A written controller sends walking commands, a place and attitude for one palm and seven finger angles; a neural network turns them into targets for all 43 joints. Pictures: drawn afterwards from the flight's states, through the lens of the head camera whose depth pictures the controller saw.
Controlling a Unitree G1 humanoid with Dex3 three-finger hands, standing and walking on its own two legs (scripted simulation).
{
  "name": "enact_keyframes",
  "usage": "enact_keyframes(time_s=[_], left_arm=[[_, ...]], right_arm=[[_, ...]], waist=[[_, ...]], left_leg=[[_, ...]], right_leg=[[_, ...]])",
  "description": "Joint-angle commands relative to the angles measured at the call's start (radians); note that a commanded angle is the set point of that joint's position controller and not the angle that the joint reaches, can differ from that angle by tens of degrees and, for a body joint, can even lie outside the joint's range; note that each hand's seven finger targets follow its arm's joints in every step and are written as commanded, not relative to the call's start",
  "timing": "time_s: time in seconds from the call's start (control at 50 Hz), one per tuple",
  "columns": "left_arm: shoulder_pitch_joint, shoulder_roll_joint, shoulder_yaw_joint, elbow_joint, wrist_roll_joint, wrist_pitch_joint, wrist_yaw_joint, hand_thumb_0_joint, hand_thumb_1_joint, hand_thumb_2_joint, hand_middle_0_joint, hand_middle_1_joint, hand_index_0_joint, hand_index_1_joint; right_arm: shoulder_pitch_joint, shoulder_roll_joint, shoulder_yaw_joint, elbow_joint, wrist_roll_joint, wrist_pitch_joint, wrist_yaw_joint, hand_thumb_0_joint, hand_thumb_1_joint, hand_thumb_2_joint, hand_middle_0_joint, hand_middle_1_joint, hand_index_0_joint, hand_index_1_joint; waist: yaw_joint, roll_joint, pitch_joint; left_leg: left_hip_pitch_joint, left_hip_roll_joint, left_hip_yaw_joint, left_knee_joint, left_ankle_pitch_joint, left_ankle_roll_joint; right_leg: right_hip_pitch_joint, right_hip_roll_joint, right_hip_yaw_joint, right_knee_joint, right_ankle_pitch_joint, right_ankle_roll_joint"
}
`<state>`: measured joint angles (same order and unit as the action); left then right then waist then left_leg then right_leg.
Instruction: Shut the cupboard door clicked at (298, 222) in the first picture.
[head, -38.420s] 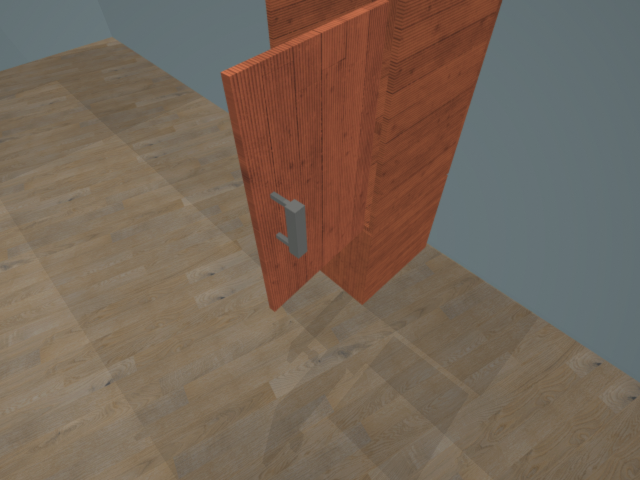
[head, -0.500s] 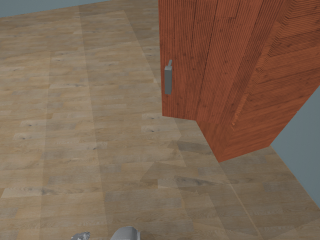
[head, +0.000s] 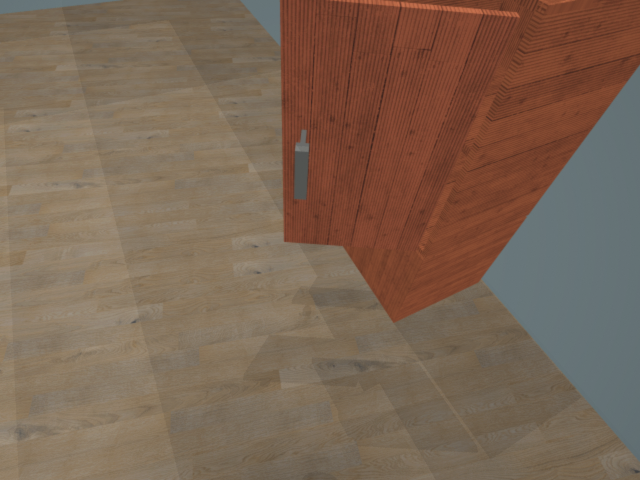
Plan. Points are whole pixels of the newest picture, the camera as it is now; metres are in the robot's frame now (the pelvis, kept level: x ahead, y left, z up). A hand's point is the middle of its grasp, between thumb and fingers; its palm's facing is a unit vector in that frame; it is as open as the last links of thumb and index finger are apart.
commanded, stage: take the last steps up to it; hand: left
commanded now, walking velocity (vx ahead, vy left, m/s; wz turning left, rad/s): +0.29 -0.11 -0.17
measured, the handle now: (302, 164) +0.68 +0.07 -0.05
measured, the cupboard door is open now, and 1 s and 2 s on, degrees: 61 61 61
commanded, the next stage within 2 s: come to a stop and stand still in 0.58 s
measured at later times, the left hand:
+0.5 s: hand out of the picture +0.11 +0.11 -0.19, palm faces -0.02 -0.99 -0.17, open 7.3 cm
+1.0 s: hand (267, 370) +0.31 +0.10 -0.19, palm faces -0.02 -0.97 -0.25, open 7.3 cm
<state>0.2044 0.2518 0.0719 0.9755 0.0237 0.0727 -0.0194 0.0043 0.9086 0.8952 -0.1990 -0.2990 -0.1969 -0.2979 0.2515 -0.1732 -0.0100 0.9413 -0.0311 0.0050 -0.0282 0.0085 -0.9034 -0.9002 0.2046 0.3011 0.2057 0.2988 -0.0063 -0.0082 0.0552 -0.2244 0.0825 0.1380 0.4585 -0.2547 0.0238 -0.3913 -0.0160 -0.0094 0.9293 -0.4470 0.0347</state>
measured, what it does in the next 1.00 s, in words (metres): walks ahead: right foot, then left foot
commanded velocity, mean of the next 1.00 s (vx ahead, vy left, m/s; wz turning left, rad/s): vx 0.06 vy -0.03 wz -0.03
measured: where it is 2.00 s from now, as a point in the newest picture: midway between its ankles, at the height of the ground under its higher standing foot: outside the picture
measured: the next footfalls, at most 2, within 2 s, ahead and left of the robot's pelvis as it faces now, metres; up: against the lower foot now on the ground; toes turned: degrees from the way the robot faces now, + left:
right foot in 0.18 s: +0.04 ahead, -0.15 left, +0.00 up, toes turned -6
left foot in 0.58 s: +0.28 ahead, +0.03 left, +0.00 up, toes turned +5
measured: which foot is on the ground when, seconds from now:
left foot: down 0.00-0.18, up 0.20-0.56, down 0.58-0.98, up 1.00-1.00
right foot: up 0.00-0.16, down 0.18-0.58, up 0.60-0.94, down 0.96-1.00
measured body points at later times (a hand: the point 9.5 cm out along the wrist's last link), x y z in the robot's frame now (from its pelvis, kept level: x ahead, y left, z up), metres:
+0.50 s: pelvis +0.11 -0.06 -0.01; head +0.14 -0.05 +0.44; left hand +0.11 +0.16 -0.17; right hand +0.14 -0.31 -0.16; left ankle +0.20 +0.05 -0.72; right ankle +0.01 -0.15 -0.74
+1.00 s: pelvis +0.23 -0.10 -0.02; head +0.27 -0.10 +0.43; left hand +0.31 +0.15 -0.17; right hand +0.25 -0.33 -0.17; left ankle +0.24 +0.03 -0.74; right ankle +0.25 -0.22 -0.75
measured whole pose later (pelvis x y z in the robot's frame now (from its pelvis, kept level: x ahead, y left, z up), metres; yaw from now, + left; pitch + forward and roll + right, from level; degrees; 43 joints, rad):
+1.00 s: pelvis +0.23 -0.10 -0.02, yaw -3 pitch +0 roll +1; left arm 0.19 0.20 0.05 0.99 0.03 0.02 0.03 0.00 0.91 0.90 -0.20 -0.30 -0.20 -0.30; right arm 0.22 -0.16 -0.05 1.03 -0.01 0.04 -0.03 0.01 -0.91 -0.90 0.20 0.30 0.20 0.30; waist 0.00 -0.02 0.08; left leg -0.28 0.07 0.12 0.62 -0.33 -0.01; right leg -0.32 -0.04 -0.03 0.60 -0.26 0.01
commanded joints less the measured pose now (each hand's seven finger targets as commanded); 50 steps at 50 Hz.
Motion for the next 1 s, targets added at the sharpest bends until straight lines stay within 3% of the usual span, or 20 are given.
enact_keyframes(time_s=[0.0, 0.06, 0.12, 0.14, 0.16, 0.18, 0.2, 0.24, 0.3, 0.46, 0.52, 0.54, 0.56, 0.58, 0.64, 0.72, 0.9, 0.92, 0.96, 0.98], left_arm=[[-0.121, 0.026, -0.004, -0.101, 0.005, -0.037, -0.025, 0.0, 0.9, 0.9, -0.2, -0.3, -0.2, -0.3], [-0.1, 0.021, -0.006, -0.086, 0.003, -0.045, -0.031, 0.0, 0.9, 0.9, -0.2, -0.3, -0.2, -0.3], [0.039, 0.039, 0.006, -0.023, 0.003, -0.055, -0.028, 0.0, 0.9, 0.9, -0.2, -0.3, -0.2, -0.3], [0.112, 0.083, 0.017, 0.003, 0.004, -0.068, -0.019, 0.0, 0.9, 0.9, -0.2, -0.3, -0.2, -0.3], [0.196, 0.173, 0.035, 0.035, 0.01, -0.08, -0.001, 0.0, 0.9, 0.9, -0.2, -0.3, -0.2, -0.3], [0.224, 0.198, 0.037, 0.04, -0.001, -0.076, 0.013, 0.0, 0.9, 0.9, -0.2, -0.3, -0.2, -0.3], [0.173, 0.173, 0.028, 0.028, -0.002, -0.078, 0.019, 0.0, 0.9, 0.9, -0.2, -0.3, -0.2, -0.3], [0.095, 0.1, 0.013, 0.024, -0.003, -0.091, 0.026, 0.0, 0.9, 0.9, -0.2, -0.3, -0.2, -0.3], [0.057, 0.052, -0.008, 0.024, -0.004, -0.117, 0.027, 0.0, 0.9, 0.9, -0.2, -0.3, -0.2, -0.3], [0.145, 0.053, -0.018, 0.106, 0.0, -0.13, 0.038, 0.0, 0.9, 0.9, -0.2, -0.3, -0.2, -0.3], [0.127, 0.052, -0.016, 0.115, -0.013, -0.128, 0.041, 0.0, 0.9, 0.9, -0.2, -0.3, -0.2, -0.3], [0.148, 0.03, -0.018, 0.109, -0.018, -0.126, 0.04, 0.0, 0.9, 0.9, -0.2, -0.3, -0.2, -0.3], [0.21, -0.021, -0.027, 0.098, -0.023, -0.119, 0.04, 0.0, 0.9, 0.9, -0.2, -0.3, -0.2, -0.3], [0.182, -0.01, -0.035, 0.074, -0.026, -0.118, 0.039, 0.0, 0.9, 0.9, -0.2, -0.3, -0.2, -0.3], [0.088, -0.016, -0.021, 0.064, -0.004, -0.098, 0.03, 0.0, 0.9, 0.9, -0.2, -0.3, -0.2, -0.3], [0.147, -0.077, -0.028, 0.079, -0.006, -0.059, 0.031, 0.0, 0.9, 0.9, -0.2, -0.3, -0.2, -0.3], [0.13, -0.002, -0.005, 0.023, 0.001, -0.039, 0.043, 0.0, 0.9, 0.9, -0.2, -0.3, -0.2, -0.3], [0.139, 0.022, -0.001, 0.018, 0.002, -0.048, 0.045, 0.0, 0.9, 0.9, -0.2, -0.3, -0.2, -0.3], [0.103, 0.131, 0.01, -0.005, 0.016, -0.066, 0.05, 0.0, 0.9, 0.9, -0.2, -0.3, -0.2, -0.3], [0.099, 0.147, 0.007, -0.01, 0.012, -0.069, 0.049, 0.0, 0.9, 0.9, -0.2, -0.3, -0.2, -0.3]], right_arm=[[0.133, -0.24, -0.073, 0.004, -0.01, -0.019, -0.009, 0.0, -0.9, -0.9, 0.2, 0.3, 0.2, 0.3], [0.112, -0.248, -0.078, 0.021, -0.009, -0.021, -0.002, 0.0, -0.9, -0.9, 0.2, 0.3, 0.2, 0.3], [0.072, -0.227, -0.074, 0.035, -0.002, -0.02, 0.002, 0.0, -0.9, -0.9, 0.2, 0.3, 0.2, 0.3], [0.058, -0.189, -0.065, 0.029, 0.006, -0.024, 0.007, 0.0, -0.9, -0.9, 0.2, 0.3, 0.2, 0.3], [0.021, -0.103, -0.043, -0.005, 0.015, -0.028, 0.013, 0.0, -0.9, -0.9, 0.2, 0.3, 0.2, 0.3], [-0.061, -0.137, -0.046, -0.037, 0.007, -0.021, 0.014, 0.0, -0.9, -0.9, 0.2, 0.3, 0.2, 0.3], [-0.062, -0.144, -0.054, -0.03, 0.007, -0.02, 0.018, 0.0, -0.9, -0.9, 0.2, 0.3, 0.2, 0.3], [-0.027, -0.141, -0.06, 0.006, 0.0, -0.015, 0.021, 0.0, -0.9, -0.9, 0.2, 0.3, 0.2, 0.3], [0.033, -0.096, -0.05, 0.035, -0.004, -0.014, 0.033, 0.0, -0.9, -0.9, 0.2, 0.3, 0.2, 0.3], [-0.052, -0.059, -0.036, 0.009, 0.007, -0.031, 0.037, 0.0, -0.9, -0.9, 0.2, 0.3, 0.2, 0.3], [0.102, -0.085, -0.039, 0.063, 0.002, -0.047, 0.022, 0.0, -0.9, -0.9, 0.2, 0.3, 0.2, 0.3], [0.21, -0.138, -0.049, 0.094, -0.004, -0.054, 0.014, 0.0, -0.9, -0.9, 0.2, 0.3, 0.2, 0.3], [0.303, -0.237, -0.069, 0.113, -0.015, -0.058, 0.004, 0.0, -0.9, -0.9, 0.2, 0.3, 0.2, 0.3], [0.327, -0.26, -0.071, 0.114, -0.007, -0.044, -0.004, 0.0, -0.9, -0.9, 0.2, 0.3, 0.2, 0.3], [0.125, -0.162, -0.048, 0.06, 0.001, -0.041, -0.01, 0.0, -0.9, -0.9, 0.2, 0.3, 0.2, 0.3], [0.02, -0.109, -0.028, 0.045, 0.003, -0.045, -0.02, 0.0, -0.9, -0.9, 0.2, 0.3, 0.2, 0.3], [-0.038, -0.164, -0.067, 0.038, 0.013, 0.011, -0.014, 0.0, -0.9, -0.9, 0.2, 0.3, 0.2, 0.3], [-0.034, -0.153, -0.072, 0.033, 0.016, 0.017, -0.011, 0.0, -0.9, -0.9, 0.2, 0.3, 0.2, 0.3], [0.03, -0.069, -0.068, 0.019, 0.028, 0.029, 0.002, 0.0, -0.9, -0.9, 0.2, 0.3, 0.2, 0.3], [0.039, -0.071, -0.069, 0.02, 0.03, 0.044, 0.002, 0.0, -0.9, -0.9, 0.2, 0.3, 0.2, 0.3]], waist=[[-0.074, 0.159, -0.064], [-0.052, 0.179, -0.038], [0.022, 0.108, -0.053], [0.058, -0.006, -0.069], [0.098, -0.285, -0.048], [0.124, -0.243, 0.009], [0.09, -0.148, 0.051], [0.039, -0.187, 0.112], [-0.019, -0.097, 0.084], [0.0, -0.096, 0.042], [-0.076, -0.061, -0.049], [-0.106, 0.019, -0.133], [-0.114, 0.241, -0.213], [-0.115, 0.265, -0.217], [-0.048, 0.125, 0.006], [0.022, 0.066, -0.038], [0.041, 0.168, -0.039], [0.044, 0.114, -0.057], [0.016, -0.197, -0.056], [0.024, -0.165, -0.085]], left_leg=[[0.188, 0.277, -0.267, -0.205, 0.0, 0.122], [0.106, 0.269, -0.245, -0.195, -0.052, 0.11], [-0.051, 0.187, -0.136, -0.075, -0.132, 0.043], [-0.182, 0.122, -0.061, 0.055, -0.172, 0.006], [-0.411, -0.014, 0.062, 0.305, -0.32, -0.046], [-0.481, -0.013, -0.03, 0.496, -0.397, -0.04], [-0.5, 0.009, -0.085, 0.586, -0.313, -0.034], [-0.485, 0.037, -0.104, 0.629, -0.21, -0.041], [-0.397, 0.035, -0.08, 0.565, -0.09, -0.058], [-0.289, -0.004, -0.025, 0.252, -0.018, -0.041], [-0.032, -0.067, 0.0, 0.067, 0.128, -0.018], [0.174, 0.002, -0.099, 0.039, 0.293, 0.011], [0.379, 0.242, -0.407, 0.02, 0.444, 0.114], [0.388, 0.376, -0.571, -0.097, 0.488, 0.211], [0.034, 0.31, -0.442, -0.222, 0.125, 0.179], [-0.058, 0.21, -0.197, -0.181, 0.435, 0.125], [-0.048, 0.172, -0.149, -0.009, 0.439, 0.084], [-0.043, 0.123, -0.119, 0.054, 0.361, 0.045], [-0.129, -0.08, -0.016, 0.311, -0.156, -0.046], [-0.105, -0.092, -0.079, 0.486, -0.371, -0.041]], right_leg=[[-0.108, -0.014, -0.027, -0.135, -0.012, -0.016], [0.009, 0.001, -0.058, -0.272, 0.009, -0.032], [0.285, 0.033, -0.092, -0.509, 0.181, -0.048], [0.441, -0.044, 0.011, -0.595, 0.124, -0.08], [0.557, -0.257, 0.322, -0.713, 0.017, -0.178], [0.455, -0.364, 0.446, -0.779, -0.031, -0.269], [0.39, -0.347, 0.401, -0.793, -0.09, -0.293], [0.295, -0.295, 0.333, -0.799, -0.043, -0.276], [0.263, -0.217, 0.115, -0.762, 0.28, -0.24], [0.376, -0.21, 0.077, -0.665, 0.666, -0.228], [0.367, -0.146, 0.01, -0.421, 0.848, -0.174], [0.257, -0.095, -0.017, -0.245, 0.708, -0.131], [0.022, 0.022, -0.08, -0.003, 0.228, -0.086], [-0.081, 0.064, -0.033, 0.208, -0.18, -0.085], [-0.127, -0.051, 0.042, 0.292, -0.03, -0.072], [0.053, -0.059, 0.012, -0.002, 0.073, -0.023], [0.165, -0.013, -0.048, -0.342, 0.295, -0.02], [0.187, -0.039, -0.005, -0.408, 0.457, -0.03], [0.178, -0.307, 0.282, -0.535, 0.855, -0.171], [0.142, -0.398, 0.287, -0.591, 0.883, -0.244]])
